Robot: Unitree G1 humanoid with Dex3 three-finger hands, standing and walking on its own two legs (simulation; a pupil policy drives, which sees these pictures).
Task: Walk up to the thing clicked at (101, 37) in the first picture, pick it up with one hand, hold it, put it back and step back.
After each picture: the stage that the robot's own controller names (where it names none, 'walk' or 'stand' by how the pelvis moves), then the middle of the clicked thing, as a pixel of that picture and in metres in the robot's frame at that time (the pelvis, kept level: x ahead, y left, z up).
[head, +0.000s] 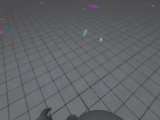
stand; (101, 38) +1.90 -0.27 -0.72
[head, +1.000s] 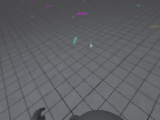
walk; (91, 44) +1.76 +0.12 -0.69
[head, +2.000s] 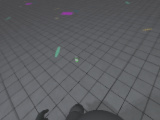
walk; (76, 58) +1.13 +0.37 -0.72
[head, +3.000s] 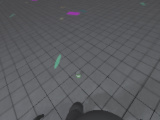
walk; (78, 74) +0.74 +0.27 -0.72
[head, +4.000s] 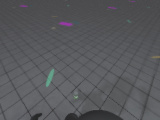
walk; (75, 94) +0.50 +0.15 -0.71
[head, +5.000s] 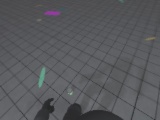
walk; (70, 91) +0.40 +0.27 -0.71
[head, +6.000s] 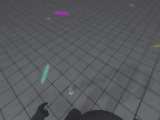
stand; (70, 90) +0.44 +0.25 -0.71
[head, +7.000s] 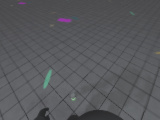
stand; (73, 96) +0.42 +0.21 -0.72
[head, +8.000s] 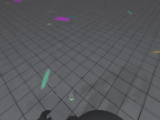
stand; (71, 96) +0.41 +0.22 -0.73
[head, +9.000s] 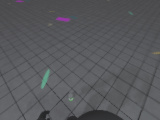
stand; (70, 97) +0.41 +0.23 -0.73
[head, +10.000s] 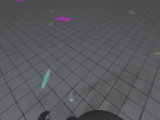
stand; (71, 97) +0.40 +0.23 -0.73
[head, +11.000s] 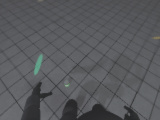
go down; (66, 83) +0.42 +0.24 -0.65
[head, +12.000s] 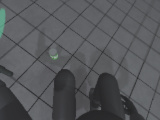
go down; (53, 54) +0.47 +0.30 -0.29
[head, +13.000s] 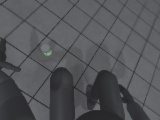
close in; (46, 50) +0.46 +0.32 -0.27
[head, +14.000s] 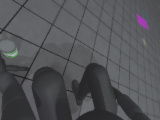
close in; (9, 49) +0.44 +0.36 -0.22
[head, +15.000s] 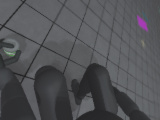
close; (11, 48) +0.42 +0.35 -0.22
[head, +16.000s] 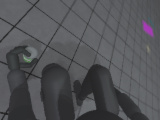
lift; (30, 55) +0.38 +0.29 -0.21
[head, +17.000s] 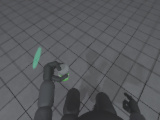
lift; (63, 72) +0.33 +0.18 -0.01
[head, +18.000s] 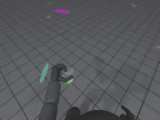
hold; (68, 75) +0.33 +0.16 +0.00
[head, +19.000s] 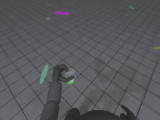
hold; (69, 76) +0.33 +0.15 -0.01
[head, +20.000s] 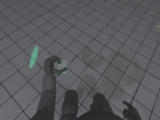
crouch; (62, 66) +0.38 +0.20 -0.06
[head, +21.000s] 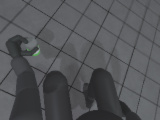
lower; (32, 47) +0.46 +0.31 -0.14
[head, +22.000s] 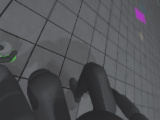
lower; (6, 52) +0.42 +0.34 -0.22
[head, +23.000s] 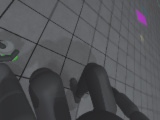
lower; (8, 51) +0.41 +0.34 -0.22
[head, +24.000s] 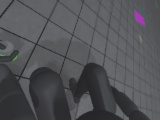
lower; (7, 51) +0.41 +0.34 -0.22
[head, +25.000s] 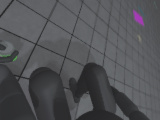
lower; (7, 52) +0.41 +0.34 -0.22
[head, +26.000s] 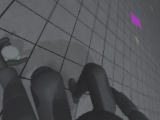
open; (11, 55) +0.40 +0.32 -0.23
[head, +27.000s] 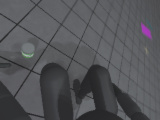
stand; (28, 50) +0.41 +0.30 -0.24
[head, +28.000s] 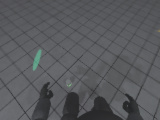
stand; (68, 82) +0.40 +0.21 -0.57
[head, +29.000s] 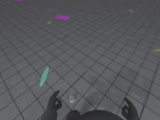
stand; (71, 98) +0.38 +0.20 -0.67
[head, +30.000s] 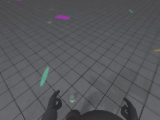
stand; (72, 98) +0.38 +0.20 -0.67
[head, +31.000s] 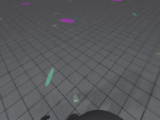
stand; (75, 98) +0.41 +0.19 -0.72
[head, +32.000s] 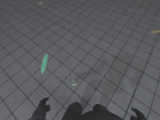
walk; (73, 82) +0.44 +0.18 -0.70
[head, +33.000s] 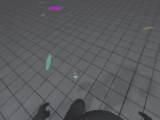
walk; (75, 75) +0.65 +0.26 -0.70
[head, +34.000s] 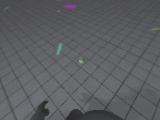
stand; (80, 60) +0.99 +0.22 -0.70
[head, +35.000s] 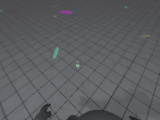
stand; (77, 64) +1.00 +0.22 -0.72
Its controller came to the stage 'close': yes
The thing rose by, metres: 0.71
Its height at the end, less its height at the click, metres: +0.00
